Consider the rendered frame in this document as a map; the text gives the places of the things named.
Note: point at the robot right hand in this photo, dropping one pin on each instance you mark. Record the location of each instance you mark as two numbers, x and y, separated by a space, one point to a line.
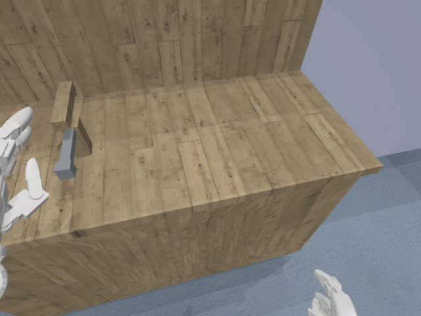
339 304

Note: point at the tap lever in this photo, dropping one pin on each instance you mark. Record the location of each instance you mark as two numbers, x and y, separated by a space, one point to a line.
65 168

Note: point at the counter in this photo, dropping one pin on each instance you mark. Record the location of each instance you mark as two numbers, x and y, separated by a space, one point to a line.
201 147

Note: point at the robot left hand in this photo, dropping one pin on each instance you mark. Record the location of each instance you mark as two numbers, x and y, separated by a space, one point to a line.
14 135

